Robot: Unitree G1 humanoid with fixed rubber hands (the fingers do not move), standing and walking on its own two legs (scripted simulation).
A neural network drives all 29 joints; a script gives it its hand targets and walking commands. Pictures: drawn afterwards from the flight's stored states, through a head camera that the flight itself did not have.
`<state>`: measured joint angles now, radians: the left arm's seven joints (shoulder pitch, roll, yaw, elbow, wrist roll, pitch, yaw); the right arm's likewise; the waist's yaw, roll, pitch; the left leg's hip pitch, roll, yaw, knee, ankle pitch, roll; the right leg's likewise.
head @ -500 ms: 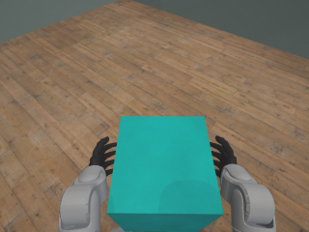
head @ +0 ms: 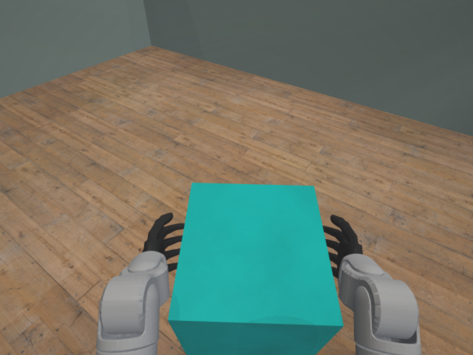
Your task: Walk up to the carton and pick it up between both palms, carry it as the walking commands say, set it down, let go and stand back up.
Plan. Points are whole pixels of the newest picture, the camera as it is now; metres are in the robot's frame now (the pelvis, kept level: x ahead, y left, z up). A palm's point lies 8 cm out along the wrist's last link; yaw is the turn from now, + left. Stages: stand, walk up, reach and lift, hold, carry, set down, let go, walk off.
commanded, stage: carry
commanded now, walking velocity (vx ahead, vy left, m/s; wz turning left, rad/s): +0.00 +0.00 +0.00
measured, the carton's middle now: (249, 278) +0.26 -0.02 +0.02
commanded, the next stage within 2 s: hold in 1.62 s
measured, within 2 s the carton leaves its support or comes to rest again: neither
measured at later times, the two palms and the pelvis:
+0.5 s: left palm (153, 273) +0.24 +0.13 +0.09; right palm (350, 270) +0.23 -0.16 +0.09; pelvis -0.02 -0.01 +0.00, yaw -1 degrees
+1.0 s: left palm (151, 271) +0.25 +0.14 +0.07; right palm (339, 269) +0.24 -0.15 +0.08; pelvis -0.02 +0.00 +0.00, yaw -1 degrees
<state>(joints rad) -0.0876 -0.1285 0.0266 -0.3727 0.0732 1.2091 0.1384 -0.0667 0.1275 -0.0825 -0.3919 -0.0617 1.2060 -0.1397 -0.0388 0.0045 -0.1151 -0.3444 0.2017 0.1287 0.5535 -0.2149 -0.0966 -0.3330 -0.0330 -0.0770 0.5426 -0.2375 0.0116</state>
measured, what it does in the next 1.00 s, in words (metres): stands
